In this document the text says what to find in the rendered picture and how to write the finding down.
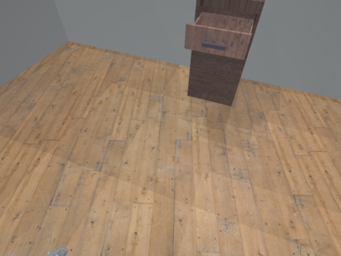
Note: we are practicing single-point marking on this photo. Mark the handle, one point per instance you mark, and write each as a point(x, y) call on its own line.
point(213, 45)

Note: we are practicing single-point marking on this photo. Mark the cabinet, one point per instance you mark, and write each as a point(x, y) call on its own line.
point(214, 77)

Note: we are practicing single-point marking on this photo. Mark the drawer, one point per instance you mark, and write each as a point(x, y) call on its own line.
point(219, 29)

